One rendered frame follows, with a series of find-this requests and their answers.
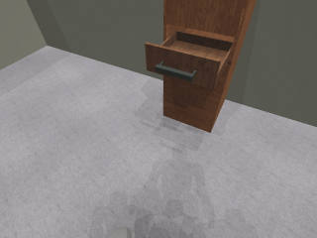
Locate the drawer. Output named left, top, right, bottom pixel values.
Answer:
left=145, top=31, right=233, bottom=90

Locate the left robot thigh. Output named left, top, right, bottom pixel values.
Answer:
left=107, top=227, right=136, bottom=238

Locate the handle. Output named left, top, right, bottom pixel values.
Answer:
left=155, top=61, right=197, bottom=82

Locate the cabinet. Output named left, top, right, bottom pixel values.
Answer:
left=162, top=0, right=257, bottom=133

